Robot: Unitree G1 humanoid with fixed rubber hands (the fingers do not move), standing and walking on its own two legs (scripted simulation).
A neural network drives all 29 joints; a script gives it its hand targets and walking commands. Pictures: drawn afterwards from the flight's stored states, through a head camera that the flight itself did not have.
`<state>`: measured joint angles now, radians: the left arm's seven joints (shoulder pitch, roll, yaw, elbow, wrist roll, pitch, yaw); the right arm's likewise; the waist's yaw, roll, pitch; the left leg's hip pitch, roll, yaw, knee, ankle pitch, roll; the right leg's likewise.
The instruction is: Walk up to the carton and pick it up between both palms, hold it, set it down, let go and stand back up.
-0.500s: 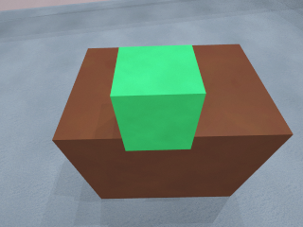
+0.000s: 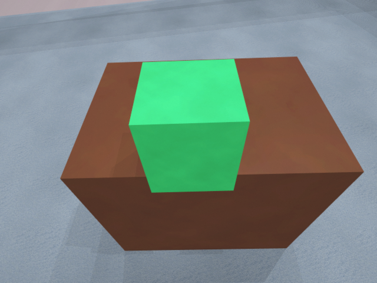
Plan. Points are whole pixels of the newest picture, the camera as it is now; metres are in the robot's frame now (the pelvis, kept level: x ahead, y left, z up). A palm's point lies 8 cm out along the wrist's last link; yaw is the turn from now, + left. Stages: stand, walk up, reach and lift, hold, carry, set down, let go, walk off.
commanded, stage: stand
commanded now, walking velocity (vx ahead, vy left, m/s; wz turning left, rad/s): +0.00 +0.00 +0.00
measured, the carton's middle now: (190, 129) +0.44 +0.03 +0.06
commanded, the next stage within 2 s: reach and lift in 0.22 s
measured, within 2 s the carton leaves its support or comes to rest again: neither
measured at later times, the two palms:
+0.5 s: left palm (121, 254) +0.21 +0.20 -0.13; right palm (284, 278) +0.16 -0.18 -0.14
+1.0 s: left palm (119, 256) +0.19 +0.19 -0.06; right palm out of the picture +0.14 -0.20 -0.08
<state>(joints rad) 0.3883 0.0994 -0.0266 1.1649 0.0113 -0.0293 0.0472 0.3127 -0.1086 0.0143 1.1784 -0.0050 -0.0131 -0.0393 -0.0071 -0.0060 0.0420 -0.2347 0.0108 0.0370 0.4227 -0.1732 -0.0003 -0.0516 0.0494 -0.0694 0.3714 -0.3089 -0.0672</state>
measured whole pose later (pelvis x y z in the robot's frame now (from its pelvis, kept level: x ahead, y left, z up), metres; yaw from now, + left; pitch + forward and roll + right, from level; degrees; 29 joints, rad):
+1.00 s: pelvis -0.04 +0.00 +0.01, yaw -4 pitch +5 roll +0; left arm -0.09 0.15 0.02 0.42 -0.05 0.68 0.05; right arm -0.02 -0.13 0.05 0.61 0.14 0.45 -0.01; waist 0.02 -0.06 -0.04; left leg -0.32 0.03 0.01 0.26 -0.02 -0.03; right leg -0.21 0.08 0.01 0.32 -0.19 -0.07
